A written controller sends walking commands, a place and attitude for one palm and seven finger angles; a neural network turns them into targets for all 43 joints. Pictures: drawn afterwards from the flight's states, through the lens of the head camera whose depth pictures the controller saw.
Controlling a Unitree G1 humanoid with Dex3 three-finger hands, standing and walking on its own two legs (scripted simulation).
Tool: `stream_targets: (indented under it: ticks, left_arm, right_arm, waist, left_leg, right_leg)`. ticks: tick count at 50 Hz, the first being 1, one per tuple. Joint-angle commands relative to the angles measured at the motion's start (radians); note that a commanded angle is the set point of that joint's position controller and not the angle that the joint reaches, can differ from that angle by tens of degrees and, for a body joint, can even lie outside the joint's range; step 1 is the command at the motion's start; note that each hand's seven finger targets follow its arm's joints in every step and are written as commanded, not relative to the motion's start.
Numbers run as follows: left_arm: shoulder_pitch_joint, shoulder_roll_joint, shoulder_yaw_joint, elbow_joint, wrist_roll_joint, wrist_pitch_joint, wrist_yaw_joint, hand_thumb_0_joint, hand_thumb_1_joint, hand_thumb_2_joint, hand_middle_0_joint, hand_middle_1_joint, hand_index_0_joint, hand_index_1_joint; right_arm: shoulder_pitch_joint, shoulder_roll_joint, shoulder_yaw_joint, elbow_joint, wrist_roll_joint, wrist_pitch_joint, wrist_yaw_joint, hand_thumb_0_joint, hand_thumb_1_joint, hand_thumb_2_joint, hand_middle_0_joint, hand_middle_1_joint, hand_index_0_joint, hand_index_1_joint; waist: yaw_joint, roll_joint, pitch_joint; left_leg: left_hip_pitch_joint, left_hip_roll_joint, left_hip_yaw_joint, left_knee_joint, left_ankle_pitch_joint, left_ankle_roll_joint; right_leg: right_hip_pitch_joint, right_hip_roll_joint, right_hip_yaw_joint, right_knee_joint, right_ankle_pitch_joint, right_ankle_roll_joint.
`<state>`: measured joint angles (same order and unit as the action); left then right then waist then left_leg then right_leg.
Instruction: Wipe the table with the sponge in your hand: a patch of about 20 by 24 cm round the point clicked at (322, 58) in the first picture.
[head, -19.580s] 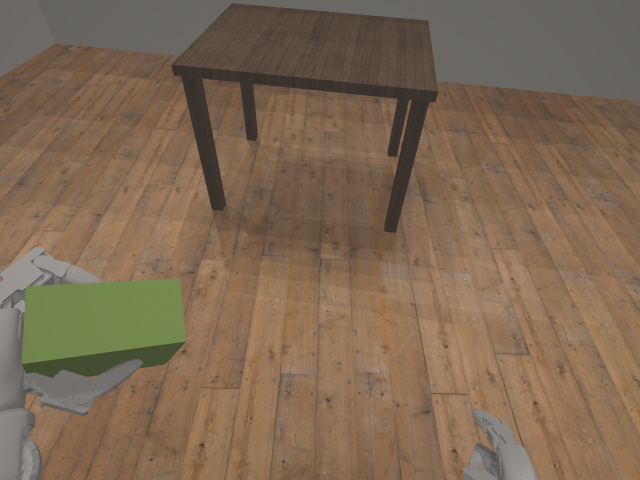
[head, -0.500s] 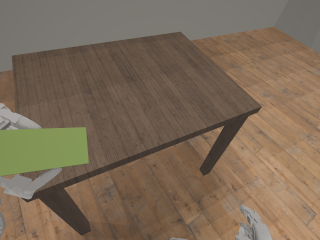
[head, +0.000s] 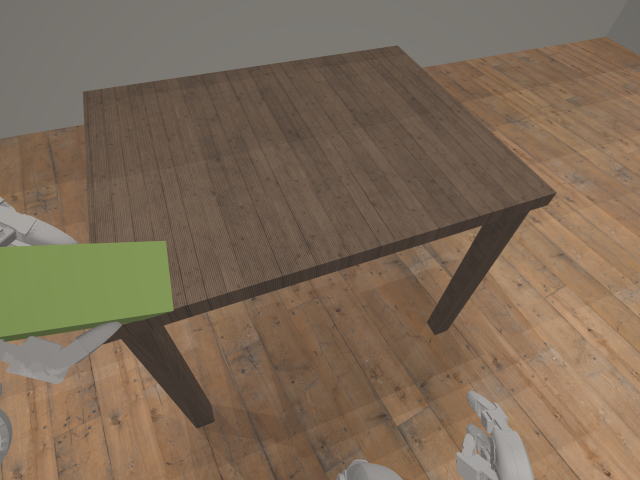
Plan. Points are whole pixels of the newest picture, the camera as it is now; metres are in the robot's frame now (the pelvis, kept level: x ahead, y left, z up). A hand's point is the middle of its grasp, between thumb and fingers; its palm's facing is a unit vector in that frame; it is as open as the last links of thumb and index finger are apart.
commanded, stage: come to a stop and stand still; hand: left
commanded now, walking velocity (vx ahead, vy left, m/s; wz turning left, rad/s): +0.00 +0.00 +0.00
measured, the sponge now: (106, 289) +0.24 +0.21 +0.17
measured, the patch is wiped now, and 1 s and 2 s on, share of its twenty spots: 0.00 0.00 0.00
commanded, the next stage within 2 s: look again from close up in 0.74 s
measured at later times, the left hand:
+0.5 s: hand out of the picture +0.16 +0.25 +0.21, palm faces +0.47 -0.79 -0.39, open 10.0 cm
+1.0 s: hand out of the picture +0.12 +0.27 +0.21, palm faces +0.48 -0.76 -0.43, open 10.0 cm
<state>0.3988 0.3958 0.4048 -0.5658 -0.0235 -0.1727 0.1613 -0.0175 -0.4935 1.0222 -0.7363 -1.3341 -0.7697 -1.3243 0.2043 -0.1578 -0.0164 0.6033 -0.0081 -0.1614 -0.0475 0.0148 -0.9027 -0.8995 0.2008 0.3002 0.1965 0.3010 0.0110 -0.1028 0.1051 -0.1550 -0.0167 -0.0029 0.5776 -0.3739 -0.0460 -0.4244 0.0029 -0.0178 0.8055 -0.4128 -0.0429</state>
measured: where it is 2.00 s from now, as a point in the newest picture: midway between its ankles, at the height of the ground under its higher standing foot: outside the picture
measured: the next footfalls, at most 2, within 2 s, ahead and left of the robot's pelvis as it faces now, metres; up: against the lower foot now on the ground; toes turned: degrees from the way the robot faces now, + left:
left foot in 0.34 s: -0.06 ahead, +0.14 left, +0.00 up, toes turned +4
right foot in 0.56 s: +0.00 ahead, -0.07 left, +0.00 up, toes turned +3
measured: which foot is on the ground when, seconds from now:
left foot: down 0.00-0.06, up 0.08-0.32, down 0.34-0.60, up 0.62-0.86, down 0.88-1.00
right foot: down 0.00-0.36, up 0.38-0.54, down 0.56-1.00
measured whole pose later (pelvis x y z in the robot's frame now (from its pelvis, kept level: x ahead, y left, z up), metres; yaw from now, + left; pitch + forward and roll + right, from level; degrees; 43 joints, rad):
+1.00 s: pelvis -0.10 +0.01 +0.01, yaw +3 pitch -2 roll +3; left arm 0.40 0.43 0.44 -0.57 -0.03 -0.20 0.17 -0.02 -0.49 1.03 -0.74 -1.33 -0.77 -1.32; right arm 0.17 -0.18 -0.03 0.59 0.01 -0.15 -0.04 0.01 -0.90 -0.90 0.20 0.30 0.20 0.30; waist 0.01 -0.09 0.13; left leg -0.17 -0.01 0.05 0.51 -0.30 -0.03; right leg -0.38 0.00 -0.01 0.76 -0.39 -0.04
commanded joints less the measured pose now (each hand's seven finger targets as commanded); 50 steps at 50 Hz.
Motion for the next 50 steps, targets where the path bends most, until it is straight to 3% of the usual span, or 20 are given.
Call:
stream_targets:
  ticks: [1, 2, 3, 5, 7, 9, 14, 18, 21, 23, 28, 30, 31, 33, 35, 40, 43, 45, 48, 50]
  left_arm:
    - [-0.018, 0.148, 0.130, -0.134, -0.011, -0.074, -0.025, 0.000, 0.100, 1.300, -1.200, -1.600, -1.200, -1.600]
    - [0.030, 0.156, 0.133, -0.089, -0.032, -0.068, -0.034, 0.000, 0.100, 1.300, -1.200, -1.600, -1.200, -1.600]
    - [0.097, 0.179, 0.172, -0.029, -0.058, -0.070, -0.036, 0.000, 0.100, 1.300, -1.200, -1.600, -1.200, -1.600]
    - [0.169, 0.144, 0.161, 0.013, -0.072, -0.050, -0.060, 0.000, 0.100, 1.300, -1.200, -1.600, -1.200, -1.600]
    - [0.177, 0.164, 0.176, -0.012, -0.067, -0.046, -0.061, 0.000, 0.100, 1.300, -1.200, -1.600, -1.200, -1.600]
    - [0.095, 0.172, 0.148, -0.055, -0.055, -0.047, -0.048, 0.000, 0.100, 1.300, -1.200, -1.600, -1.200, -1.600]
    - [-0.121, 0.202, 0.084, -0.306, -0.017, -0.064, 0.005, 0.000, 0.100, 1.300, -1.200, -1.600, -1.200, -1.600]
    - [-0.169, 0.192, 0.078, -0.357, -0.004, -0.084, 0.029, 0.000, 0.100, 1.300, -1.200, -1.600, -1.200, -1.600]
    - [-0.179, 0.262, 0.140, -0.290, -0.005, -0.095, 0.020, 0.000, 0.100, 1.300, -1.200, -1.600, -1.200, -1.600]
    - [-0.085, 0.160, 0.112, -0.135, 0.002, -0.094, -0.004, 0.000, 0.100, 1.300, -1.200, -1.600, -1.200, -1.600]
    - [0.080, 0.155, 0.140, -0.015, -0.041, -0.064, -0.053, 0.000, 0.100, 1.300, -1.200, -1.600, -1.200, -1.600]
    - [0.073, 0.193, 0.181, 0.001, -0.055, -0.079, -0.047, 0.000, 0.100, 1.300, -1.200, -1.600, -1.200, -1.600]
    - [0.081, 0.168, 0.151, -0.034, -0.062, -0.071, -0.047, 0.000, 0.100, 1.300, -1.200, -1.600, -1.200, -1.600]
    - [0.131, 0.180, 0.167, -0.115, -0.065, -0.081, -0.046, 0.000, 0.100, 1.300, -1.200, -1.600, -1.200, -1.600]
    - [0.066, 0.186, 0.128, -0.186, -0.049, -0.087, -0.031, 0.000, 0.100, 1.300, -1.200, -1.600, -1.200, -1.600]
    - [-0.100, 0.225, 0.102, -0.322, -0.015, -0.080, 0.033, 0.000, 0.100, 1.300, -1.200, -1.600, -1.200, -1.600]
    - [-0.061, 0.209, 0.121, -0.295, -0.017, -0.083, 0.041, 0.000, 0.100, 1.300, -1.200, -1.600, -1.200, -1.600]
    - [-0.062, 0.201, 0.128, -0.280, -0.018, -0.093, 0.041, 0.000, 0.100, 1.300, -1.200, -1.600, -1.200, -1.600]
    - [0.003, 0.231, 0.165, -0.221, -0.014, -0.105, 0.014, 0.000, 0.100, 1.300, -1.200, -1.600, -1.200, -1.600]
    - [0.048, 0.147, 0.120, -0.157, -0.014, -0.087, -0.009, 0.000, 0.100, 1.300, -1.200, -1.600, -1.200, -1.600]
  right_arm:
    - [-0.030, -0.170, -0.072, -0.159, 0.052, -0.016, 0.043, 0.000, -0.900, -0.900, 0.200, 0.300, 0.200, 0.300]
    - [-0.026, -0.160, -0.070, -0.173, 0.053, -0.001, 0.041, 0.000, -0.900, -0.900, 0.200, 0.300, 0.200, 0.300]
    - [-0.022, -0.158, -0.068, -0.190, 0.051, 0.001, 0.028, 0.000, -0.900, -0.900, 0.200, 0.300, 0.200, 0.300]
    - [-0.002, -0.173, -0.081, -0.187, 0.055, 0.030, 0.038, 0.000, -0.900, -0.900, 0.200, 0.300, 0.200, 0.300]
    - [-0.041, -0.137, -0.049, -0.174, 0.049, 0.068, 0.047, 0.000, -0.900, -0.900, 0.200, 0.300, 0.200, 0.300]
    - [-0.048, -0.133, -0.032, -0.160, 0.028, 0.065, 0.044, 0.000, -0.900, -0.900, 0.200, 0.300, 0.200, 0.300]
    - [-0.044, -0.146, -0.036, -0.139, 0.001, -0.025, 0.007, 0.000, -0.900, -0.900, 0.200, 0.300, 0.200, 0.300]
    - [-0.016, -0.150, -0.046, -0.132, 0.003, -0.067, -0.016, 0.000, -0.900, -0.900, 0.200, 0.300, 0.200, 0.300]
    - [-0.037, -0.119, -0.035, -0.115, 0.002, -0.067, 0.002, 0.000, -0.900, -0.900, 0.200, 0.300, 0.200, 0.300]
    - [-0.041, -0.146, -0.052, -0.113, 0.023, -0.037, 0.028, 0.000, -0.900, -0.900, 0.200, 0.300, 0.200, 0.300]
    - [-0.001, -0.161, -0.057, -0.185, 0.068, 0.015, 0.044, 0.000, -0.900, -0.900, 0.200, 0.300, 0.200, 0.300]
    - [0.008, -0.177, -0.073, -0.191, 0.064, 0.023, 0.045, 0.000, -0.900, -0.900, 0.200, 0.300, 0.200, 0.300]
    - [0.018, -0.200, -0.090, -0.208, 0.059, 0.039, 0.061, 0.000, -0.900, -0.900, 0.200, 0.300, 0.200, 0.300]
    - [-0.048, -0.146, -0.054, -0.201, 0.056, 0.037, 0.059, 0.000, -0.900, -0.900, 0.200, 0.300, 0.200, 0.300]
    - [-0.070, -0.127, -0.021, -0.177, 0.032, 0.045, 0.056, 0.000, -0.900, -0.900, 0.200, 0.300, 0.200, 0.300]
    - [-0.057, -0.138, -0.037, -0.153, 0.008, -0.024, 0.014, 0.000, -0.900, -0.900, 0.200, 0.300, 0.200, 0.300]
    - [-0.040, -0.140, -0.042, -0.143, 0.005, -0.045, -0.005, 0.000, -0.900, -0.900, 0.200, 0.300, 0.200, 0.300]
    - [-0.032, -0.149, -0.058, -0.141, 0.014, -0.044, -0.005, 0.000, -0.900, -0.900, 0.200, 0.300, 0.200, 0.300]
    - [-0.051, -0.125, -0.044, -0.145, 0.016, -0.035, 0.013, 0.000, -0.900, -0.900, 0.200, 0.300, 0.200, 0.300]
    - [-0.049, -0.162, -0.052, -0.159, 0.040, -0.016, 0.041, 0.000, -0.900, -0.900, 0.200, 0.300, 0.200, 0.300]
  waist:
    - [0.005, 0.076, -0.186]
    - [-0.017, -0.077, -0.220]
    - [-0.023, -0.208, -0.215]
    - [-0.016, -0.157, -0.088]
    - [-0.030, -0.001, -0.113]
    - [-0.039, -0.042, -0.148]
    - [0.005, -0.021, -0.220]
    - [0.006, 0.347, -0.255]
    - [-0.034, 0.586, -0.117]
    - [-0.022, 0.311, -0.009]
    - [-0.022, 0.002, -0.145]
    - [-0.033, -0.221, -0.191]
    - [-0.017, -0.257, -0.217]
    - [-0.009, 0.007, -0.137]
    - [-0.022, 0.058, -0.134]
    - [0.014, 0.010, -0.218]
    - [0.011, 0.162, -0.245]
    - [0.010, 0.283, -0.282]
    - [-0.029, 0.464, -0.169]
    - [-0.012, 0.292, -0.113]
  left_leg:
    - [-0.118, 0.083, -0.067, 0.300, 0.424, 0.117]
    - [-0.205, -0.012, -0.013, 0.501, 0.181, 0.093]
    - [-0.316, -0.058, -0.026, 0.647, -0.068, 0.065]
    - [-0.290, 0.002, -0.111, 0.724, 0.004, 0.036]
    - [-0.313, 0.023, -0.075, 0.747, 0.050, 0.032]
    - [-0.262, 0.017, -0.026, 0.670, 0.081, 0.033]
    - [-0.053, 0.001, 0.027, 0.154, -0.004, 0.094]
    - [0.119, 0.090, 0.056, -0.366, 0.315, 0.122]
    - [-0.048, 0.288, -0.242, -0.254, 0.574, 0.235]
    - [-0.120, 0.277, -0.190, -0.178, 0.514, 0.229]
    - [-0.171, 0.103, -0.066, 0.323, 0.359, 0.122]
    - [-0.375, -0.021, -0.029, 0.635, -0.084, 0.059]
    - [-0.382, -0.032, -0.100, 0.718, -0.068, 0.044]
    - [-0.381, 0.038, -0.128, 0.700, -0.006, 0.039]
    - [-0.336, 0.038, -0.073, 0.640, 0.046, 0.035]
    - [-0.102, 0.010, 0.024, 0.188, 0.061, 0.073]
    - [0.066, 0.014, 0.067, -0.228, 0.218, 0.088]
    - [0.159, 0.120, 0.025, -0.303, 0.417, 0.114]
    - [0.156, 0.281, -0.209, -0.163, 0.734, 0.218]
    - [-0.030, 0.253, -0.137, -0.120, 0.602, 0.170]
  right_leg:
    - [0.353, -0.047, 0.018, -0.416, 0.390, -0.032]
    - [0.409, -0.123, 0.057, -0.415, 0.528, -0.068]
    - [0.337, -0.257, 0.276, -0.426, 0.481, -0.136]
    - [-0.025, -0.319, 0.422, -0.566, -0.088, -0.158]
    - [-0.066, -0.287, 0.353, -0.506, -0.093, -0.179]
    - [-0.109, -0.243, 0.250, -0.522, -0.135, -0.132]
    - [-0.042, -0.220, 0.281, -0.476, -0.136, -0.110]
    - [0.086, -0.015, 0.072, -0.058, 0.041, -0.020]
    - [-0.055, 0.041, 0.050, 0.329, -0.076, 0.031]
    - [-0.018, 0.001, 0.093, 0.145, -0.006, 0.002]
    - [0.332, -0.042, -0.033, -0.449, 0.433, -0.030]
    - [0.395, -0.246, 0.283, -0.401, 0.690, -0.165]
    - [0.331, -0.310, 0.441, -0.429, 0.631, -0.171]
    - [0.155, -0.328, 0.470, -0.451, 0.362, -0.224]
    - [0.074, -0.279, 0.334, -0.460, 0.254, -0.198]
    - [0.078, -0.240, 0.278, -0.438, 0.138, -0.150]
    - [0.135, -0.138, 0.179, -0.271, 0.243, -0.078]
    - [0.158, -0.044, 0.088, -0.070, 0.290, -0.028]
    - [-0.050, 0.003, 0.011, 0.008, -0.064, 0.022]
    - [0.134, -0.009, 0.008, -0.216, 0.070, 0.010]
